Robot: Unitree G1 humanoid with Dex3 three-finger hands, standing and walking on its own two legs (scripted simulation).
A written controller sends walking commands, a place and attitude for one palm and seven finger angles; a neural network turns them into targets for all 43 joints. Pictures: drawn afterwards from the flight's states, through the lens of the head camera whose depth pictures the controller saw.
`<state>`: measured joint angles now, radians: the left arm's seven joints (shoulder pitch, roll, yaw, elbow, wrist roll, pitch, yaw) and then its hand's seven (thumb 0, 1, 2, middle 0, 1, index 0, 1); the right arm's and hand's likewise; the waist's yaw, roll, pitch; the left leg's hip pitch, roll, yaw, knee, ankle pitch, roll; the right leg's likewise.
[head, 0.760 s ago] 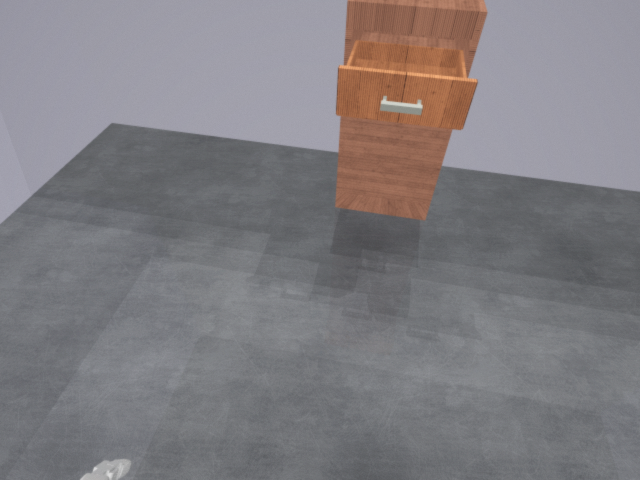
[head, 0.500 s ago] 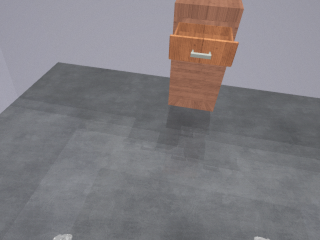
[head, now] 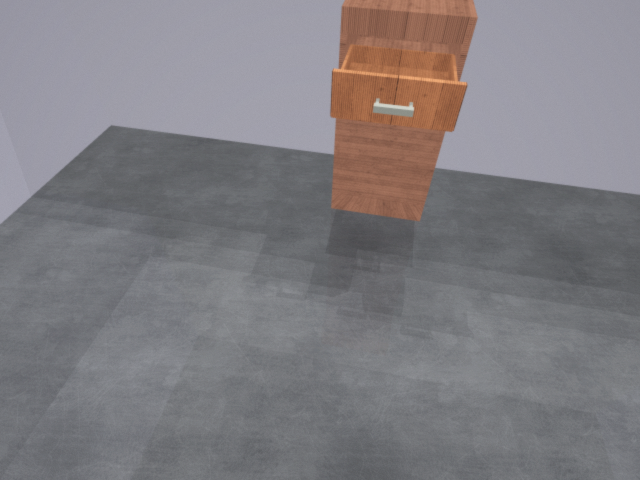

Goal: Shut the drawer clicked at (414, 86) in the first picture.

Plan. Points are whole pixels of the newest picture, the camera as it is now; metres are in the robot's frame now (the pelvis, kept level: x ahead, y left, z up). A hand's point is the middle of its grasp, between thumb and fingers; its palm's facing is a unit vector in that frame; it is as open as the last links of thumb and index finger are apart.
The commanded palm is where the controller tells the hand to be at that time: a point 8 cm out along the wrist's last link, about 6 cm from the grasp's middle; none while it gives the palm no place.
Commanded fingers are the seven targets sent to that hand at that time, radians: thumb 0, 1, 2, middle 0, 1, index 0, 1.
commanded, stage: stand and wait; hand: left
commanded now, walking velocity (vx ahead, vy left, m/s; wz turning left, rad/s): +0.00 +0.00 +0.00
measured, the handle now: (393, 106) +1.09 -0.15 -0.06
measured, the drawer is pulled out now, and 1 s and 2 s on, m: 0.30 0.30 0.30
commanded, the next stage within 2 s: look at it before walking up in 0.06 s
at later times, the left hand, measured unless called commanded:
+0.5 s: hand out of the picture +0.06 +0.25 -0.16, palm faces -0.02 -0.95 -0.32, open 7.4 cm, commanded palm none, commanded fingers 0.00 0.90 0.90 -0.20 -0.30 -0.20 -0.30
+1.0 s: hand out of the picture +0.05 +0.22 -0.17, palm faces -0.06 -0.96 -0.26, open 7.4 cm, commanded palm none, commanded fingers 0.00 0.90 0.90 -0.20 -0.30 -0.20 -0.30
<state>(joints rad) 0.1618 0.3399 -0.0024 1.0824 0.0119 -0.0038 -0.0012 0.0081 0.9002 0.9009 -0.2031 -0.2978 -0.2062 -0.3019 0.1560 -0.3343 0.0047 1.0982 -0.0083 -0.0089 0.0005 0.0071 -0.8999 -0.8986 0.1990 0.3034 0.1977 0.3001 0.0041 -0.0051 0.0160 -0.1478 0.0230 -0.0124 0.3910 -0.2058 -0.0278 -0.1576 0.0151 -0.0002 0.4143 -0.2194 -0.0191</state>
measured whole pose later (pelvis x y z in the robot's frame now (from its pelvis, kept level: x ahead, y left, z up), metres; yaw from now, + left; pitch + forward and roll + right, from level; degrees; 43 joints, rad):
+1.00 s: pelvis +0.02 +0.00 -0.01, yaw -5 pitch -1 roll +1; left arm 0.28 0.28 0.02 1.07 0.02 0.03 -0.02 0.01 0.90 0.90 -0.20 -0.30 -0.20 -0.30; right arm 0.22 -0.26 -0.01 1.07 -0.02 -0.01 0.00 0.00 -0.90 -0.90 0.20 0.30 0.20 0.30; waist 0.03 -0.02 -0.02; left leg -0.15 0.04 0.07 0.47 -0.30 -0.02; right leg -0.23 0.03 0.06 0.59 -0.37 -0.02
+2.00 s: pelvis +0.36 -0.07 +0.00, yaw -36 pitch -2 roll +1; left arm 0.23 0.24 0.11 0.94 0.04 0.02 -0.04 0.01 0.91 0.90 -0.19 -0.30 -0.20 -0.30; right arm 0.36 -0.18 -0.05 1.02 -0.01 -0.07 -0.02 0.00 -0.92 -0.90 0.20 0.30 0.20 0.30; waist 0.02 -0.05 0.02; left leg -0.12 0.06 0.27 0.41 -0.26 0.03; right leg -0.67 -0.09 -0.03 1.19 -0.14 0.01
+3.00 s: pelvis +0.46 -0.20 +0.00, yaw -33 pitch +1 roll -2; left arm 0.23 0.26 0.10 0.99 0.01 0.06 0.02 0.01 0.91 0.90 -0.20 -0.30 -0.20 -0.30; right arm 0.26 -0.17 -0.05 0.96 -0.02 0.02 -0.01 0.01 -0.90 -0.90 0.20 0.30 0.20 0.30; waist -0.01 -0.01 0.05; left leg -0.27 -0.01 -0.02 0.44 -0.18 0.05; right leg -0.44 -0.06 0.00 0.98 -0.40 0.09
